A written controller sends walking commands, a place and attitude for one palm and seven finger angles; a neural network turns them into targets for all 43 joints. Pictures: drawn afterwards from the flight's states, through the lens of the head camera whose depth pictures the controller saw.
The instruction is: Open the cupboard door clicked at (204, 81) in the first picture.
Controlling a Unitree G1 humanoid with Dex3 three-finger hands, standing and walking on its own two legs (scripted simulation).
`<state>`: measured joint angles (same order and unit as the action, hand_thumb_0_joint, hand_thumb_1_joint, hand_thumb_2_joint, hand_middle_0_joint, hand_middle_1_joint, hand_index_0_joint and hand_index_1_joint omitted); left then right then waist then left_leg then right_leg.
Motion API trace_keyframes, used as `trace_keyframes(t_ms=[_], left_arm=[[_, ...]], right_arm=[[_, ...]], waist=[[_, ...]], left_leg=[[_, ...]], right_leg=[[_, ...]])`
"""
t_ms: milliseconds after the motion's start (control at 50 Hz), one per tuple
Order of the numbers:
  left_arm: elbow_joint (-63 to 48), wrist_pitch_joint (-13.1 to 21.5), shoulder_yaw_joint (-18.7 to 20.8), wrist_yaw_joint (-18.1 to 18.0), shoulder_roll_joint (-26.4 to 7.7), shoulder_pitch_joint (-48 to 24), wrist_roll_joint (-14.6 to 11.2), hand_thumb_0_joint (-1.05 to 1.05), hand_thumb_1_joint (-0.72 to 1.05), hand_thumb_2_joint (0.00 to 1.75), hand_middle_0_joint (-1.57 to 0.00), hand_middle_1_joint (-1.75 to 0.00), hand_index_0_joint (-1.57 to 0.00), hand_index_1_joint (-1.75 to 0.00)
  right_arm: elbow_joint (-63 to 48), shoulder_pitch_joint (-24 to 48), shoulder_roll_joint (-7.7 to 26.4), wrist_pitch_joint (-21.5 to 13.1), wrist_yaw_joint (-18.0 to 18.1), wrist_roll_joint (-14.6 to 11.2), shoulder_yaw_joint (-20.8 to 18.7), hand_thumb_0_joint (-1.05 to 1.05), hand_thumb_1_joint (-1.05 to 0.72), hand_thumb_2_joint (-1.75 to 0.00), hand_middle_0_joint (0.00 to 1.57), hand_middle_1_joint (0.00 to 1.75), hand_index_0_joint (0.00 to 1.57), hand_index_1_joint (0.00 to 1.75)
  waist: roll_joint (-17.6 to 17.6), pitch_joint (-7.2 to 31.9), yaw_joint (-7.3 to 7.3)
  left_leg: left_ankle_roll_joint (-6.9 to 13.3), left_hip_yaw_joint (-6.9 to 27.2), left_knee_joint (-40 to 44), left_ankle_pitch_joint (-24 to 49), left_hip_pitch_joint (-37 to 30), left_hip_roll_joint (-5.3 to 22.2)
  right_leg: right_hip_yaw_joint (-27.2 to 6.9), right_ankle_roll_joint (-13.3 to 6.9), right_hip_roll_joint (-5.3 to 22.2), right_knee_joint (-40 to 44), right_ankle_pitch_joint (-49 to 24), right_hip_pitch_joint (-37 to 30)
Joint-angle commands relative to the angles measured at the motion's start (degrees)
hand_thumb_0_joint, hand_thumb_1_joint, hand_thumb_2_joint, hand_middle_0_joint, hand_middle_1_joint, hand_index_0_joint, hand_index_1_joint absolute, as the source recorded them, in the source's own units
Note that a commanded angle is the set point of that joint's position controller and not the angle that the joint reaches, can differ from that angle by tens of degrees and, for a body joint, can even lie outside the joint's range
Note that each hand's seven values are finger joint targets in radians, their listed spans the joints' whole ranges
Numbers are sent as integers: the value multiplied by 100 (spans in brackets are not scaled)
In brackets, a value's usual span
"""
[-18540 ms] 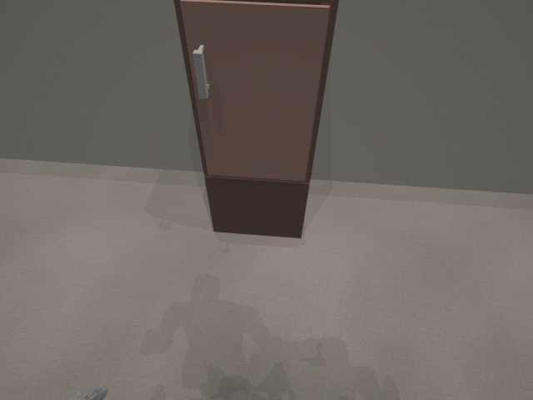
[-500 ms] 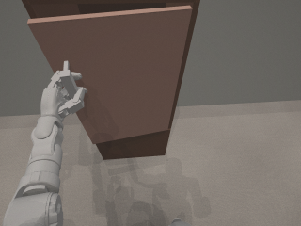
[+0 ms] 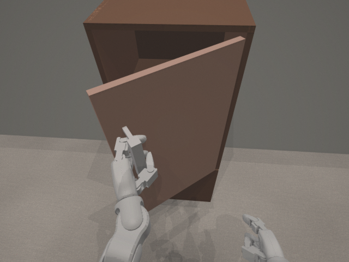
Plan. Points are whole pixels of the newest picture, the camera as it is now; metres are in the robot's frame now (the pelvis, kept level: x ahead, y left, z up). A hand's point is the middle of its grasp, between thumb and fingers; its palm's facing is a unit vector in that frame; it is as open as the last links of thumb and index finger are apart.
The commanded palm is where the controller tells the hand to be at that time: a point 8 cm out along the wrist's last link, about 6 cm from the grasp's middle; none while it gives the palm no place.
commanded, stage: pull the door open along its arc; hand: left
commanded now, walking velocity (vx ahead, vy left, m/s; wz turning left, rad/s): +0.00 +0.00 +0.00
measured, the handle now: (134, 152) +0.34 +0.12 +0.08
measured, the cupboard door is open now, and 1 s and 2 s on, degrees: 38 44 47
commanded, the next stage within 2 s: open thumb and fingers to let go in 0.14 s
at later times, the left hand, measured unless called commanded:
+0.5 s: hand (158, 179) +0.27 +0.05 +0.08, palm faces +0.38 -0.93 -0.03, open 7.5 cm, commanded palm +0.22 +0.09 +0.08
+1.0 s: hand (156, 182) +0.27 +0.06 +0.08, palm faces +0.30 -0.95 -0.02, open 14.9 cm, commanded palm +0.22 +0.09 +0.08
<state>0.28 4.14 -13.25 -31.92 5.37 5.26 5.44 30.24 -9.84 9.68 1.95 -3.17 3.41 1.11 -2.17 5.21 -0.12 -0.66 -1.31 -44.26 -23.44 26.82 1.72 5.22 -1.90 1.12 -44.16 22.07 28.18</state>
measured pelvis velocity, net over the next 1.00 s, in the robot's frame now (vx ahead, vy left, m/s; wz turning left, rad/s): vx -0.02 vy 0.00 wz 0.01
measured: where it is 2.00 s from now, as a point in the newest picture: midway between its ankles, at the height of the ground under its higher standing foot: outside the picture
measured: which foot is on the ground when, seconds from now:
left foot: down 0.00-1.00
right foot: down 0.00-1.00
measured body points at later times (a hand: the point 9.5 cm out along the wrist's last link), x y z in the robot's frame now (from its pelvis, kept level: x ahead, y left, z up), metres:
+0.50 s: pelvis +0.00 -0.03 +0.00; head +0.01 -0.06 +0.45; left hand +0.25 +0.10 +0.09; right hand +0.18 -0.24 -0.10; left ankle -0.01 +0.13 -0.71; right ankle +0.00 -0.10 -0.71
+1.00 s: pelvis -0.02 +0.00 +0.00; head -0.02 -0.02 +0.45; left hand +0.25 +0.11 +0.09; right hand +0.16 -0.21 -0.09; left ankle -0.01 +0.13 -0.71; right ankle +0.00 -0.10 -0.71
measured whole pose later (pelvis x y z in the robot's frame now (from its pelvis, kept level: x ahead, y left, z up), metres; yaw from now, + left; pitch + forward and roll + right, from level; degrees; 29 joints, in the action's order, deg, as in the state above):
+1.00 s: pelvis -0.02 +0.00 +0.00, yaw +1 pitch +3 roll +0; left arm 2.8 5.6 -17.0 -32.7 4.4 5.0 4.8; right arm 32.7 -10.2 10.4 0.8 -0.7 3.3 1.0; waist -2.1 3.3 0.3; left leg -0.8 -0.2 -45.0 -22.2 25.8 1.3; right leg 6.0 -2.2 1.4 -44.6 21.0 26.6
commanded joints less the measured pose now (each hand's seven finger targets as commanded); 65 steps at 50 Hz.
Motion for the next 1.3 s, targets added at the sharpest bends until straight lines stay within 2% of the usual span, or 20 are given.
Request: trace_keyframes(t_ms=[0,40,100,200,220,300,360,420,520,560,620,660,820,960,1020,1140,1160,1180,1220,1280], left_arm=[[-1880,234,-617,23,907,-65,1,0,90,90,-40,-135,-40,-135],[-2040,165,-816,113,1051,430,-111,0,90,90,-40,-135,-40,-135],[-2292,127,-620,160,824,968,-175,0,90,90,-40,-135,-40,-135],[-1780,134,-201,-64,536,-92,-114,0,90,90,-40,-135,-40,-135],[-1627,179,-20,-136,361,-682,-102,0,90,90,-40,-135,-40,-135],[-1429,291,-90,-88,472,-488,-70,0,62,78,-38,-132,-38,-132],[-1476,393,-113,29,447,-332,-55,0,41,69,-36,-130,-36,-130],[-1573,491,-238,121,509,-427,-50,0,20,60,-35,-127,-35,-127],[-1553,636,-215,189,426,-540,-71,0,-15,45,-32,-124,-32,-124],[-1462,656,-200,184,393,-699,-58,0,-29,39,-32,-122,-32,-122],[-1408,688,-174,146,414,-723,-45,0,-50,30,-30,-120,-30,-120],[-1269,657,-155,114,411,-736,-50,0,-50,30,-30,-120,-30,-120],[-1098,583,-320,-3,626,-1177,-1,0,-50,30,-23,-80,-23,-80],[-1063,432,-454,-164,833,-1158,37,0,-50,30,-18,-45,-18,-45],[-1006,343,-529,-230,944,-1437,19,0,-50,30,-15,-30,-15,-30],[-765,173,-377,-380,914,-1783,23,0,-50,30,-15,-30,-15,-30],[-831,432,-1703,930,392,-1756,598,0,-50,30,-15,-30,-15,-30],[-1170,726,-1290,1619,13,-2043,376,0,-50,30,-15,-30,-15,-30],[-1359,1024,-1182,2382,-270,-1998,168,0,-50,30,-15,-30,-15,-30],[-1292,1062,-1024,3165,-153,-1740,-524,0,-50,30,-15,-30,-15,-30]], right_arm=[[-909,507,537,-203,117,-82,-222,0,-90,-90,20,30,20,30],[-943,660,504,-220,101,-109,-177,0,-90,-90,20,30,20,30],[-946,746,467,-204,106,-90,-128,0,-90,-90,20,30,20,30],[-795,837,468,-215,234,-6,-86,0,-90,-90,20,30,20,30],[-718,834,478,-219,283,12,-70,0,-90,-90,20,30,20,30],[-710,739,459,-259,336,32,-121,0,-90,-90,20,30,20,30],[-714,585,473,-267,342,23,-174,0,-90,-90,20,30,20,30],[-738,500,493,-290,338,22,-179,0,-90,-90,20,30,20,30],[-748,514,523,-362,373,13,-180,0,-90,-90,20,30,20,30],[-731,556,523,-383,379,2,-177,0,-90,-90,20,30,20,30],[-731,541,513,-419,383,9,-181,0,-90,-90,20,30,20,30],[-731,569,521,-421,385,-4,-179,0,-90,-90,20,30,20,30],[-714,602,535,-442,359,-17,-180,0,-90,-90,20,30,20,30],[-745,682,542,-406,272,-50,-191,0,-90,-90,20,30,20,30],[-716,737,529,-378,252,-53,-154,0,-90,-90,20,30,20,30],[-640,930,515,-274,245,-59,-134,0,-90,-90,20,30,20,30],[-478,306,744,-260,200,-66,-142,0,-90,-90,20,30,20,30],[-722,243,701,-309,254,-136,-168,0,-90,-90,20,30,20,30],[-833,216,695,-393,358,-176,-153,0,-90,-90,20,30,20,30],[-1009,263,693,-603,431,-334,-65,0,-90,-90,20,30,20,30]], waist=[[661,1156,35],[639,931,-6],[551,872,-114],[810,373,-9],[850,299,59],[764,772,-48],[786,1126,-55],[793,1158,7],[908,968,50],[772,801,55],[778,896,18],[838,800,21],[689,731,63],[540,965,-53],[488,778,-24],[424,784,-95],[696,396,480],[486,842,332],[332,1248,228],[430,935,238]], left_leg=[[113,58,459,1726,-586,-124],[127,80,419,1685,-596,-142],[118,70,401,1660,-591,-192],[125,137,289,1148,-438,-307],[131,164,259,1027,-363,-335],[131,160,300,1175,-429,-339],[127,151,368,1410,-470,-304],[143,151,377,1458,-430,-296],[159,162,353,1211,-329,-292],[163,170,337,1087,-328,-289],[161,161,332,1087,-329,-294],[163,160,361,1033,-322,-282],[168,136,411,920,-415,-262],[129,182,521,1054,-439,-195],[115,216,556,908,-401,-191],[94,244,596,728,-361,-199],[211,261,547,972,-574,-175],[244,239,499,1045,-527,-197],[276,227,439,1175,-614,-227],[237,285,543,639,-480,-209]], right_leg=[[-155,15,-47,774,-2043,-1163],[-194,16,-19,891,-2082,-1191],[-280,49,40,945,-2288,-1293],[-561,137,168,1339,-1415,-887],[-661,167,216,1411,-1187,-774],[-748,179,262,1333,-1494,-1030],[-648,201,248,1101,-2199,-1284],[-611,223,243,994,-2485,-1309],[-647,219,242,1097,-1878,-1107],[-695,191,251,1190,-1446,-937],[-676,161,232,1178,-1282,-935],[-617,144,207,1201,-1079,-857],[-431,71,101,1157,-625,-615],[-157,-12,-37,813,-777,-635],[-114,-28,-52,822,-557,-523],[-100,-56,-69,814,-286,-461],[-313,-53,-40,751,-895,-207],[-265,-66,-26,593,-1159,-354],[-307,-71,-10,469,-1448,-571],[-240,-35,-50,583,-804,-431]])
